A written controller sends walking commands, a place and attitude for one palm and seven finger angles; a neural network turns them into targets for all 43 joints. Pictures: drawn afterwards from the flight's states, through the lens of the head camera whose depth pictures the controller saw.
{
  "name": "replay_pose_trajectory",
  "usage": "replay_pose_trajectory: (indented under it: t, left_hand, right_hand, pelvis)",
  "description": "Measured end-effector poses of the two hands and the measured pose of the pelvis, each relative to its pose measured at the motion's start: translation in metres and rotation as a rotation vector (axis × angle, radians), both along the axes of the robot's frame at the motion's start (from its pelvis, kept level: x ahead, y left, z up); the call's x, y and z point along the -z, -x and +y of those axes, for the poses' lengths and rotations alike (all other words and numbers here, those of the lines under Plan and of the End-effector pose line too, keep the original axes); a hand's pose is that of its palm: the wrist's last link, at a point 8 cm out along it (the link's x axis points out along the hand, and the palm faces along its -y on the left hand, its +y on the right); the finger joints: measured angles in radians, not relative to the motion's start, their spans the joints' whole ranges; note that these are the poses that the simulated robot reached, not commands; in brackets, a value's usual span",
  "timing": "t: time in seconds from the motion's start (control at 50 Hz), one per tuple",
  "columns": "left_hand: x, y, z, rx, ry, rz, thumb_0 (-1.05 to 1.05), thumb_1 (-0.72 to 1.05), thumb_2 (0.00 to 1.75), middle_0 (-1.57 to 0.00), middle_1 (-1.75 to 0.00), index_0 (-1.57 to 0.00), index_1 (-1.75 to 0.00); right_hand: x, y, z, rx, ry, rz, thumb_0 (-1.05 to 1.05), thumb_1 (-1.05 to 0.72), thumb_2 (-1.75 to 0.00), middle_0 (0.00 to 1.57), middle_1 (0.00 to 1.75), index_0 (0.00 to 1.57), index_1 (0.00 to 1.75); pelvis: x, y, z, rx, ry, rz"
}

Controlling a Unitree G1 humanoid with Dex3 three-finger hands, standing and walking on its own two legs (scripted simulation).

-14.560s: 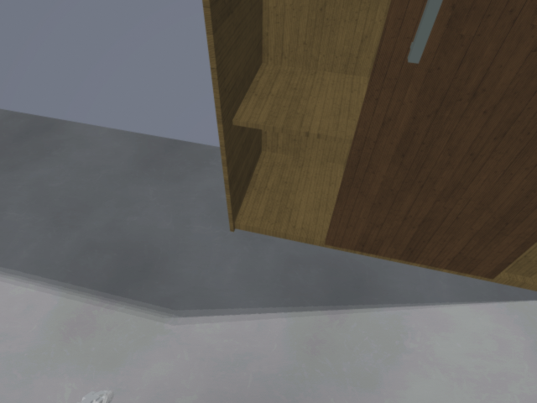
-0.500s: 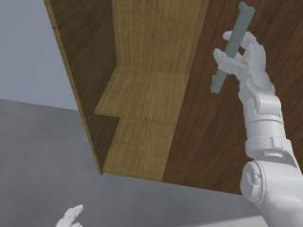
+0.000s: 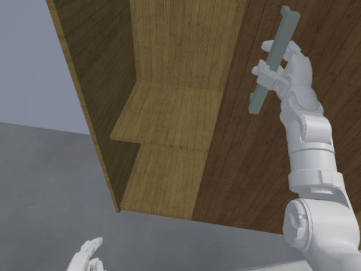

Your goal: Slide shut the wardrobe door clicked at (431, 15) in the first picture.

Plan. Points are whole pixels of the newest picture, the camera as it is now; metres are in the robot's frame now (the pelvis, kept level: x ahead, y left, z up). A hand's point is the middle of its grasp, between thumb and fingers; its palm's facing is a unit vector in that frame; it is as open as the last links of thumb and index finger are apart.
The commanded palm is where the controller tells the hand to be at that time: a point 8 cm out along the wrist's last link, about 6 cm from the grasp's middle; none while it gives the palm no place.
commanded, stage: grip the handle and tug to test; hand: right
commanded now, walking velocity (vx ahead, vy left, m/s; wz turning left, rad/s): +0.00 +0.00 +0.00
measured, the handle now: (267, 65) +0.51 -0.13 +0.25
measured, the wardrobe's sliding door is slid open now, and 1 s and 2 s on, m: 0.41 0.41 0.40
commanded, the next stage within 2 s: tug the door sideways, standing still in 0.32 s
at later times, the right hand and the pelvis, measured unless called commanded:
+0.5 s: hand (262, 75) +0.44 -0.11 +0.25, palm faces +0.03 +1.00 +0.00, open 6.3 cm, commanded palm +0.42 -0.15 +0.24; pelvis +0.04 +0.00 +0.00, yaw +1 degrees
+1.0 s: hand (260, 74) +0.45 -0.10 +0.25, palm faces +0.12 +0.99 -0.06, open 5.9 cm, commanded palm +0.43 -0.10 +0.24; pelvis +0.01 +0.00 +0.00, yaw -5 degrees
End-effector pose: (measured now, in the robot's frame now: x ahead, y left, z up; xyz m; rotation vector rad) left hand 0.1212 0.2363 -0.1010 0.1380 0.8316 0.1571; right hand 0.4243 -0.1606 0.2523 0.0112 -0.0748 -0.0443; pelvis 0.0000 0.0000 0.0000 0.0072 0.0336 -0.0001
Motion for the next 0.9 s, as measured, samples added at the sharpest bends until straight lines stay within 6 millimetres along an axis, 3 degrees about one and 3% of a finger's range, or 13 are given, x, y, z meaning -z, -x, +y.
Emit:
replay_pose_trajectory:
  t: [0.3, 0.54, 0.7, 0.8, 0.9]
  left_hand:
    - [-0.002, -0.017, -0.001, -0.015, 0.032, -0.013, 0.01, 0.91, 0.9, -0.2, -0.3, -0.2, -0.3]
    - [-0.007, -0.071, -0.004, 0.038, 0.034, -0.045, 0.01, 0.91, 0.9, -0.2, -0.3, -0.2, -0.3]
    - [-0.007, -0.104, -0.015, 0.142, 0.006, -0.042, 0.01, 0.91, 0.9, -0.2, -0.3, -0.2, -0.3]
    - [-0.007, -0.106, -0.028, 0.176, 0.03, -0.06, 0.01, 0.91, 0.9, -0.2, -0.3, -0.2, -0.3]
    - [-0.001, -0.091, -0.04, 0.192, 0.05, -0.039, 0.01, 0.91, 0.9, -0.2, -0.3, -0.2, -0.3]
  right_hand:
    - [0.002, 0.003, 0.002, 0.003, 0.012, -0.028, -0.01, -0.74, -0.77, 0.32, 1.4, 0.25, 1.31]
    - [0.002, 0.002, 0.001, -0.012, 0.015, -0.03, -0.01, -0.73, -0.79, 0.33, 1.38, 0.25, 1.29]
    - [0.0, -0.001, 0.004, 0.042, 0.017, 0.007, 0.0, -0.71, -0.83, 0.39, 1.39, 0.34, 1.36]
    - [-0.001, 0.0, 0.005, 0.069, 0.039, 0.009, 0.0, -0.71, -0.84, 0.4, 1.4, 0.33, 1.38]
    - [-0.001, 0.001, 0.006, 0.074, 0.052, 0.009, -0.01, -0.73, -0.82, 0.39, 1.4, 0.3, 1.39]
  pelvis:
    - [-0.001, -0.014, -0.002, -0.017, -0.001, 0.005]
    - [-0.001, -0.04, 0.001, -0.01, 0.005, 0.019]
    - [0.002, -0.04, 0.004, 0.053, -0.001, 0.023]
    - [0.003, -0.034, 0.003, 0.07, -0.001, 0.018]
    - [0.005, -0.024, 0.001, 0.079, -0.004, 0.012]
